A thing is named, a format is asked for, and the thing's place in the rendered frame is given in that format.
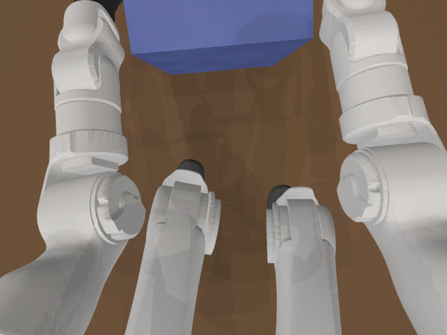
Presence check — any robot right upper arm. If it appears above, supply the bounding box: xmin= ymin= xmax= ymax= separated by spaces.
xmin=337 ymin=142 xmax=447 ymax=335

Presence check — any robot right shin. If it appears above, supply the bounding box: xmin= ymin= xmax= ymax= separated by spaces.
xmin=275 ymin=186 xmax=336 ymax=252

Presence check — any robot left upper arm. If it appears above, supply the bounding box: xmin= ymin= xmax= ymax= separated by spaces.
xmin=0 ymin=171 xmax=146 ymax=335

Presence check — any right robot forearm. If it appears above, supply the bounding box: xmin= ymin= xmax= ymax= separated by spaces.
xmin=319 ymin=0 xmax=447 ymax=155

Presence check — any left robot hand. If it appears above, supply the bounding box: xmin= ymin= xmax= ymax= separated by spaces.
xmin=74 ymin=0 xmax=123 ymax=23

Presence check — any carton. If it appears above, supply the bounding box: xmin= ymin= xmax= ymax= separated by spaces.
xmin=123 ymin=0 xmax=314 ymax=75

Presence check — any left robot foot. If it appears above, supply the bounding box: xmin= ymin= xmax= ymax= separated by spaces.
xmin=177 ymin=159 xmax=205 ymax=180

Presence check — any left robot forearm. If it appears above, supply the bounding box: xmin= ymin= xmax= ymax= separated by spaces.
xmin=37 ymin=0 xmax=129 ymax=222

